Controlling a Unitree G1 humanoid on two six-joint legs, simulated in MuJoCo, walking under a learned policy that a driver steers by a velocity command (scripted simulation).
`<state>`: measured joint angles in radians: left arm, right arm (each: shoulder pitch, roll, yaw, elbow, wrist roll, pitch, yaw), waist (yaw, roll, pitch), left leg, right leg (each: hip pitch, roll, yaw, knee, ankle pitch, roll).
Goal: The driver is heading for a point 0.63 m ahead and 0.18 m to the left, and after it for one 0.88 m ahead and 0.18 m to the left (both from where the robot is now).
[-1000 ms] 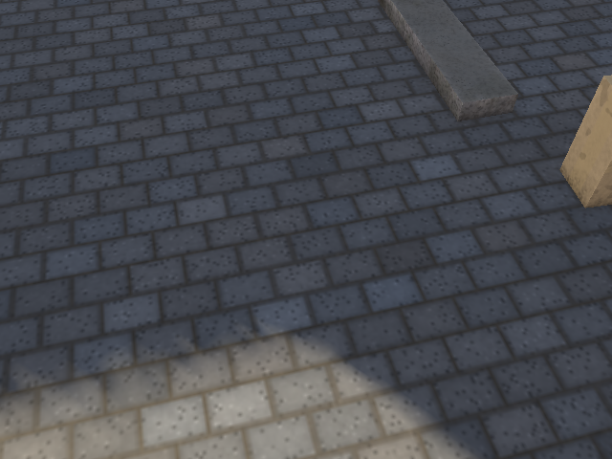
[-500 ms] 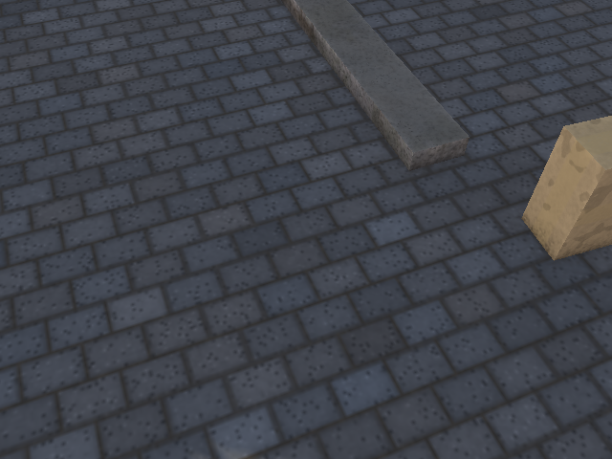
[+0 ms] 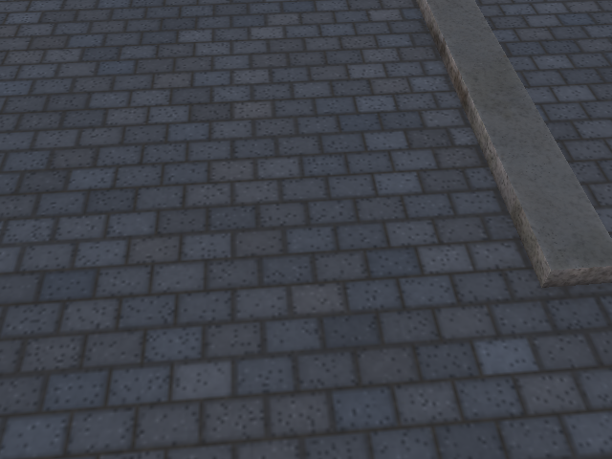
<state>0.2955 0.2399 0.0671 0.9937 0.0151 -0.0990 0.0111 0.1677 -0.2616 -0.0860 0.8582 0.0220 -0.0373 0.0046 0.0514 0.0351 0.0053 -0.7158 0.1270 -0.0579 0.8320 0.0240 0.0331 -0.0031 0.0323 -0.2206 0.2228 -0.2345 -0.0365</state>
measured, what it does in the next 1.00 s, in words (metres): walks ahead, turning left: left foot, then right foot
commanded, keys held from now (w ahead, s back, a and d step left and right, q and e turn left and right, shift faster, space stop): w+q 0.52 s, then w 0.48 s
